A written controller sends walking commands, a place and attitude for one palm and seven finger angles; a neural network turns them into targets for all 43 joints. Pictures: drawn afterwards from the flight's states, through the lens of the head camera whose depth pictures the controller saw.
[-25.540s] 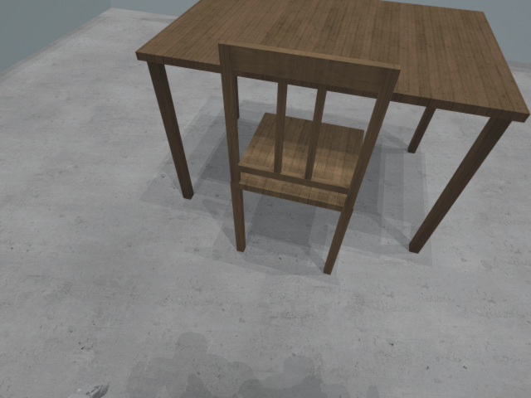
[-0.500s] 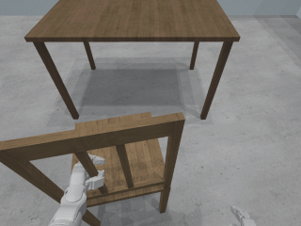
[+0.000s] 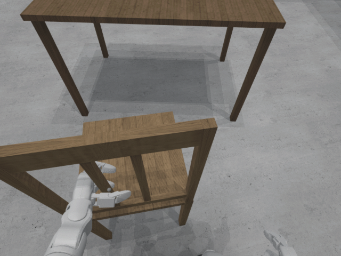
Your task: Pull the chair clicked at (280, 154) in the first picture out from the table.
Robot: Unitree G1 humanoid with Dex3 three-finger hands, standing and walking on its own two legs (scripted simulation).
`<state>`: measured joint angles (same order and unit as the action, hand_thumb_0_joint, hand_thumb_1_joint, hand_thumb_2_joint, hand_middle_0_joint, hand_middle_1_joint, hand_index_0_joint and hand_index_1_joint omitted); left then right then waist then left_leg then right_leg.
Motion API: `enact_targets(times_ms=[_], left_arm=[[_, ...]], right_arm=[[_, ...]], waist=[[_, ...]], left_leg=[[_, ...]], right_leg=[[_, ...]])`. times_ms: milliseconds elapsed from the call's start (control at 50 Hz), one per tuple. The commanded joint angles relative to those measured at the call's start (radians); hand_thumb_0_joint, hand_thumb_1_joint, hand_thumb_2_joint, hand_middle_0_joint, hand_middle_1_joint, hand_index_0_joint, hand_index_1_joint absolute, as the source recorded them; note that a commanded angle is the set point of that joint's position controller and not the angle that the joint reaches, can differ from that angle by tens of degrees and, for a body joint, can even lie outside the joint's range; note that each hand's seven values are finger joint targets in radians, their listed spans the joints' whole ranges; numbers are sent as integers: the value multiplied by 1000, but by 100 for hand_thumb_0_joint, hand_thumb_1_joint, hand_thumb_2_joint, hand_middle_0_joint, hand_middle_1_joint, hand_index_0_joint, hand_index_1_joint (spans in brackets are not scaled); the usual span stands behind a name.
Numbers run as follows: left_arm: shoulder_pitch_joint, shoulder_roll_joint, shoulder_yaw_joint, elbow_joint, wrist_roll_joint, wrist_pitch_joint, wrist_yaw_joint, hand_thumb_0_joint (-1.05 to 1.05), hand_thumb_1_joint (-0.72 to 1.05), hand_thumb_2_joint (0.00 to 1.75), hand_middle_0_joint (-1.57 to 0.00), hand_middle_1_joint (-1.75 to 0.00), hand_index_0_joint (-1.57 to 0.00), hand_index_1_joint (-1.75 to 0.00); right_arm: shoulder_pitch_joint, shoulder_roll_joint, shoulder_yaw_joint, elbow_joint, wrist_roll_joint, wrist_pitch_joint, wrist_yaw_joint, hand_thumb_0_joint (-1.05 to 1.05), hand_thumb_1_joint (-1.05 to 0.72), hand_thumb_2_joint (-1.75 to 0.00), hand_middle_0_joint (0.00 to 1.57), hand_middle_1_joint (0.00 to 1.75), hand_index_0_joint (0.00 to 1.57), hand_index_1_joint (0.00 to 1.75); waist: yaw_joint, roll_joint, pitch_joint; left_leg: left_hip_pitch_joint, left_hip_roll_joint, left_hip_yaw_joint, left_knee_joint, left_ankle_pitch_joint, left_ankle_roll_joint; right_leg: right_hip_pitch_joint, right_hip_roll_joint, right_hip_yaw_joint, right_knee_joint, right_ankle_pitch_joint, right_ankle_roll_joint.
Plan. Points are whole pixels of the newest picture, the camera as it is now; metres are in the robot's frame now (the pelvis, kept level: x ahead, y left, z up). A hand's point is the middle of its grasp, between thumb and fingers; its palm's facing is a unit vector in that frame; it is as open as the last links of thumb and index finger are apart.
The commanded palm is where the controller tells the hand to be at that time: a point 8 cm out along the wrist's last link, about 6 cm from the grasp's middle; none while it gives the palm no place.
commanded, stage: open the thumb and straighten the fingers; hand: left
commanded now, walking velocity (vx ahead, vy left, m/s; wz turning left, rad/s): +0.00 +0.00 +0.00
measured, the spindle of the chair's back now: (104, 186) +0.29 +0.18 -0.06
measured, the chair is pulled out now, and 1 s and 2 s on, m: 0.56 0.56 0.56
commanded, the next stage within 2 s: draw the fingers out of the gap in 0.44 s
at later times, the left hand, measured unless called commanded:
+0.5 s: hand (105, 193) +0.28 +0.17 -0.06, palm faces +0.11 -0.97 -0.23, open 17.2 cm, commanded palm +0.25 +0.22 -0.04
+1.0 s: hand (97, 224) +0.20 +0.18 -0.07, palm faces +0.09 -0.97 -0.22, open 17.4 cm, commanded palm +0.17 +0.23 -0.04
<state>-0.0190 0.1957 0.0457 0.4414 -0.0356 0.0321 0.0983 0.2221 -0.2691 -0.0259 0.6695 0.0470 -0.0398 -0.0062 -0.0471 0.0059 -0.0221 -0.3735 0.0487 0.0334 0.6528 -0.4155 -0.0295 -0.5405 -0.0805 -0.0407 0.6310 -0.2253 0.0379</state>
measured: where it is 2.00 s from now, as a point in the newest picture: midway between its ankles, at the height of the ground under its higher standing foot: outside the picture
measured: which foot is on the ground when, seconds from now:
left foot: down 0.00-1.00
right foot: down 0.00-1.00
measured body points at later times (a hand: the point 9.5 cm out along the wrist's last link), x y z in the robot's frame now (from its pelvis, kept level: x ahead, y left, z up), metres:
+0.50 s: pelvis +0.01 -0.01 -0.02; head +0.07 -0.03 +0.43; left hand +0.27 +0.22 -0.04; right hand +0.16 -0.27 -0.13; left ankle -0.06 +0.13 -0.72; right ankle +0.05 -0.15 -0.72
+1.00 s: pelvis +0.00 -0.01 -0.03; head +0.05 -0.02 +0.42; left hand +0.20 +0.23 -0.05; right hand +0.18 -0.25 -0.12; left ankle -0.06 +0.13 -0.72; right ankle +0.05 -0.15 -0.72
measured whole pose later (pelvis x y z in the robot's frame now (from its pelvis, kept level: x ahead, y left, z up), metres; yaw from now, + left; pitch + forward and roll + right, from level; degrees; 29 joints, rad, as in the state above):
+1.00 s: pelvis +0.00 -0.01 -0.03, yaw +3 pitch +11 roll -1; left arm 0.32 0.22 0.03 0.09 -0.07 0.12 0.03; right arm 0.22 -0.26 0.00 0.56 0.04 -0.15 -0.07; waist -0.03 0.04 -0.08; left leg -0.56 0.04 -0.03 0.89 -0.52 -0.04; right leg -0.70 -0.10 -0.08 0.86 -0.34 0.03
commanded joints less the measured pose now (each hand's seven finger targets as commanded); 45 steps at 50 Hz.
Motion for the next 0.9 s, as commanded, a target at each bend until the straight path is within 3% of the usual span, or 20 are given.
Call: enact_targets(times_ms=[0, 60, 100, 140, 160, 180, 200, 280, 340, 380, 460, 480, 500, 520, 600, 720, 800, 860, 880], left_arm=[[-175, 133, 57, -203, -12, -14, 1, 0, -55, 20, -35, -101, -35, -101], [-212, 88, 13, -248, -25, -20, -11, 0, -55, 20, -27, -80, -27, -80], [-193, 102, 28, -258, -30, -22, -16, 0, -55, 20, -22, -65, -22, -65], [-192, 120, 41, -245, -30, -15, -18, 0, -55, 20, -18, -51, -18, -51], [-174, 96, 24, -250, -30, -11, -20, 0, -55, 20, -15, -43, -15, -43], [-130, 129, 60, -229, -27, -1, -20, 0, -55, 20, -13, -36, -13, -36], [-102, 182, 115, -159, -20, 12, -22, 0, -55, 20, -10, -29, -10, -29], [-91, 171, 96, -249, -6, 25, -33, 0, -55, 20, 0, 0, 0, 0], [-121, 154, 72, -329, -13, 22, -32, 0, -55, 20, 0, 0, 0, 0], [-93, 168, 92, -339, -25, 17, -32, 0, -55, 20, 0, 0, 0, 0], [-112, 136, 53, -348, -27, 24, -42, 0, -55, 20, 0, 0, 0, 0], [-70, 161, 78, -324, -25, 30, -44, 0, -55, 20, 0, 0, 0, 0], [-70, 144, 60, -333, -25, 36, -48, 0, -55, 20, 0, 0, 0, 0], [17, 185, 119, -254, -24, 50, -50, 0, -55, 20, 0, 0, 0, 0], [116, 184, 120, -349, -32, 50, -61, 0, -55, 20, 0, 0, 0, 0], [179, 189, 116, -475, -41, 20, -53, 0, -55, 20, 0, 0, 0, 0], [202, 154, 62, -503, -41, 19, -61, 0, -55, 20, 0, 0, 0, 0], [211, 161, 56, -532, -39, 24, -64, 0, -55, 20, 0, 0, 0, 0], [239, 149, 43, -535, -38, 26, -64, 0, -55, 20, 0, 0, 0, 0]], right_arm=[[-44, -135, -40, -149, -6, -48, -17, 0, -90, -90, 20, 30, 20, 30], [-40, -134, -40, -157, -8, -63, -28, 0, -90, -90, 20, 30, 20, 30], [-30, -139, -43, -157, -12, -72, -35, 0, -90, -90, 20, 30, 20, 30], [-23, -145, -44, -157, -13, -74, -42, 0, -90, -90, 20, 30, 20, 30], [-21, -142, -44, -160, -14, -77, -42, 0, -90, -90, 20, 30, 20, 30], [-24, -147, -44, -163, -13, -76, -43, 0, -90, -90, 20, 30, 20, 30], [-19, -154, -42, -156, -14, -67, -43, 0, -90, -90, 20, 30, 20, 30], [-33, -140, -38, -192, -13, -59, -40, 0, -90, -90, 20, 30, 20, 30], [-35, -133, -34, -206, -15, -66, -46, 0, -90, -90, 20, 30, 20, 30], [-26, -135, -36, -202, -14, -74, -51, 0, -90, -90, 20, 30, 20, 30], [-21, -137, -32, -195, -15, -87, -58, 0, -90, -90, 20, 30, 20, 30], [-22, -141, -35, -194, -14, -86, -59, 0, -90, -90, 20, 30, 20, 30], [-24, -140, -33, -197, -15, -87, -58, 0, -90, -90, 20, 30, 20, 30], [-21, -146, -37, -198, -15, -84, -59, 0, -90, -90, 20, 30, 20, 30], [-42, -137, -34, -235, -9, -87, -52, 0, -90, -90, 20, 30, 20, 30], [-41, -129, -36, -250, -9, -117, -62, 0, -90, -90, 20, 30, 20, 30], [-44, -131, -32, -246, -8, -140, -69, 0, -90, -90, 20, 30, 20, 30], [-44, -134, -30, -246, -9, -156, -76, 0, -90, -90, 20, 30, 20, 30], [-48, -132, -29, -250, -9, -159, -76, 0, -90, -90, 20, 30, 20, 30]], waist=[[10, 21, -284], [-3, 38, -298], [-1, 14, -332], [-4, -32, -322], [-7, -46, -331], [8, -39, -320], [7, -79, -285], [21, -7, -305], [8, 29, -318], [3, -16, -328], [-15, -8, -321], [-6, -19, -311], [-8, -15, -321], [8, -59, -294], [31, -4, -318], [14, 2, -298], [-3, 15, -260], [-5, 31, -255], [-2, 11, -252]], left_leg=[[-89, -28, 4, -61, 270, 24], [-77, -26, -2, -34, 283, 23], [-77, -27, -6, -14, 304, 22], [-92, -25, -15, -3, 315, 22], [-96, -27, -10, 4, 317, 24], [-114, -28, -9, 8, 310, 22], [-153, -29, -10, 17, 296, 22], [-153, -35, -1, 29, 295, 22], [-136, -35, -4, 45, 317, 23], [-140, -33, -7, 55, 314, 26], [-140, -37, -10, 67, 311, 27], [-149, -35, -12, 66, 306, 25], [-148, -38, -13, 67, 307, 26], [-187, -37, -13, 72, 290, 24], [-198, -42, -2, 71, 278, 22], [-201, -40, -12, 88, 253, 27], [-197, -40, -24, 94, 217, 28], [-193, -42, -35, 100, 218, 28], [-194, -41, -39, 97, 210, 27]], right_leg=[[247, 26, -23, 14, 176, -52], [216, 28, -29, 32, 171, -50], [223, 27, -32, 50, 198, -49], [223, 27, -36, 62, 218, -48], [223, 26, -37, 68, 231, -44], [226, 24, -35, 74, 230, -46], [216, 23, -34, 82, 231, -45], [216, 17, -26, 95, 226, -48], [213, 18, -27, 100, 245, -50], [217, 20, -28, 102, 247, -44], [195, 19, -32, 106, 250, -41], [195, 18, -35, 110, 240, -42], [195, 18, -36, 112, 244, -41], [193, 19, -37, 116, 229, -42], [222, 12, -28, 118, 224, -46], [179, 19, -30, 119, 163, -44], [117, 21, -42, 118, 99, -40], [98, 22, -48, 126, 82, -43], [91, 22, -55, 129, 67, -42]])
